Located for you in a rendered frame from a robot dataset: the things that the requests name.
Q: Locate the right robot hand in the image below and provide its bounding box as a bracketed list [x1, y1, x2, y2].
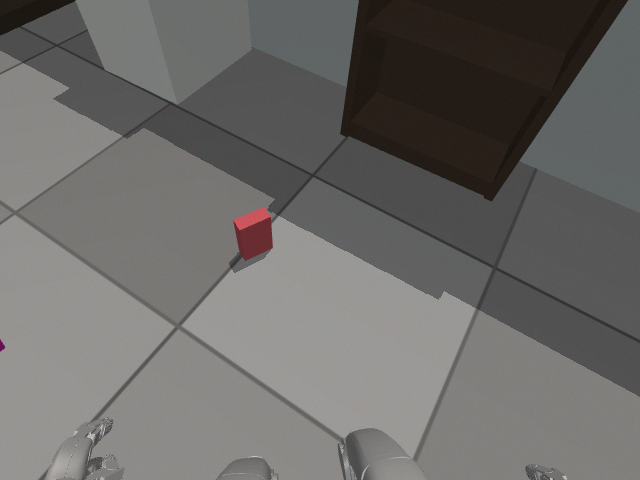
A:
[525, 464, 567, 480]

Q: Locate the left robot hand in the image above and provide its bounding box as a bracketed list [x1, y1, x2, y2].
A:
[45, 418, 125, 480]

